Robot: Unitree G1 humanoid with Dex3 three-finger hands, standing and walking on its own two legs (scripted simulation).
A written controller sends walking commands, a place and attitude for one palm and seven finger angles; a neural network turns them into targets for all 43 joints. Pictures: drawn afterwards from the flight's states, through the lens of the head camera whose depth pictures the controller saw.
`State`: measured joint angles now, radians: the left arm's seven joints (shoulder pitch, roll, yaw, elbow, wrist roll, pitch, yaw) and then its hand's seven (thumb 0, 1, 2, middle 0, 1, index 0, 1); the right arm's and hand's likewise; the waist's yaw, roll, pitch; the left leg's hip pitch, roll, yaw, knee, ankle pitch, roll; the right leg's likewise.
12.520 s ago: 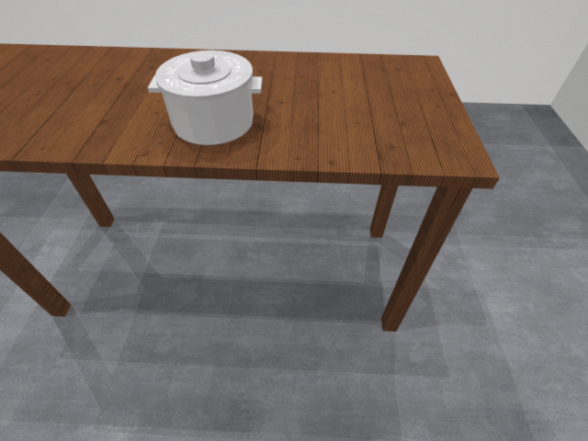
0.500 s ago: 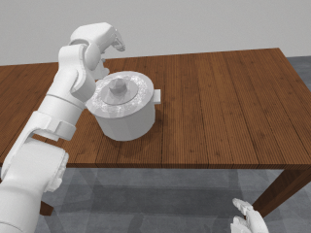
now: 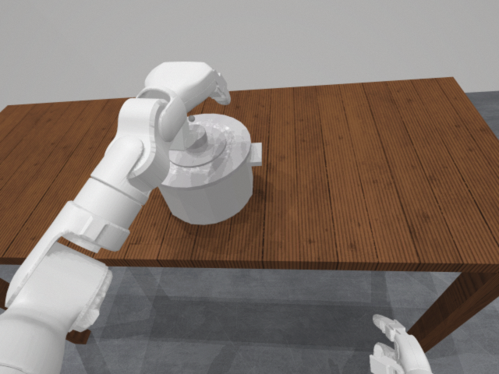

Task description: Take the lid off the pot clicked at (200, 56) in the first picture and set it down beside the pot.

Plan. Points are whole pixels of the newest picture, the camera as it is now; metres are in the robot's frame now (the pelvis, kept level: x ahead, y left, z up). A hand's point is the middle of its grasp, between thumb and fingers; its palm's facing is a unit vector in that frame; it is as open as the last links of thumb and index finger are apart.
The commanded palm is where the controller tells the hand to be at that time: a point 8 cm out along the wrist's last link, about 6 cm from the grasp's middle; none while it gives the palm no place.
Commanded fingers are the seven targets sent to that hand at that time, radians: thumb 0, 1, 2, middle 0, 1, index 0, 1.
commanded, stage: move the open hand above the knob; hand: left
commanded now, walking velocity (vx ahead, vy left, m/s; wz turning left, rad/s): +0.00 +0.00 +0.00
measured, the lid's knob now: (193, 136) +0.47 +0.11 +0.15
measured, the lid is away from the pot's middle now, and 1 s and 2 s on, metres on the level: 0.00 0.00 0.00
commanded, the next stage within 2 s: none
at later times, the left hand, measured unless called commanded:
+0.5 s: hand (170, 106) +0.44 +0.12 +0.24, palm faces -0.07 -0.04 -1.00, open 10.1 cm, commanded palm +0.40 +0.12 +0.29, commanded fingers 0.00 -0.37 1.62 -0.86 -0.08 -0.86 -0.08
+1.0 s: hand (184, 115) +0.44 +0.10 +0.22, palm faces -0.11 +0.01 -0.99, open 10.1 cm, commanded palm +0.41 +0.13 +0.29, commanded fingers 0.00 -0.37 1.62 -0.86 -0.08 -0.86 -0.08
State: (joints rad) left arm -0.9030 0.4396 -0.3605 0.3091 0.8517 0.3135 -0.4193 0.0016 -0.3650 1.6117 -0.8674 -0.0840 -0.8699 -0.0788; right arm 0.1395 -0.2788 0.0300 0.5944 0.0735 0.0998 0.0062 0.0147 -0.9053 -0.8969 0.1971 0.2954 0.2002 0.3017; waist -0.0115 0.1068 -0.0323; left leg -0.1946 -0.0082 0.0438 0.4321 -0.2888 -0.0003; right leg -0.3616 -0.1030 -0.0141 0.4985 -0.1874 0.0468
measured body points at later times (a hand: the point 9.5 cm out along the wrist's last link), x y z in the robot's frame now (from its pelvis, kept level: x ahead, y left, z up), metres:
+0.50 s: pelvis +0.00 +0.00 +0.00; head +0.01 -0.06 +0.45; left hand +0.44 +0.12 +0.29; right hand +0.18 -0.24 -0.12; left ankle -0.04 +0.12 -0.74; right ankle +0.04 -0.15 -0.74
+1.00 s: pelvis +0.00 +0.00 +0.00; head +0.02 -0.05 +0.45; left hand +0.44 +0.10 +0.27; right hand +0.18 -0.23 -0.12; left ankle -0.04 +0.12 -0.74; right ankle +0.04 -0.15 -0.74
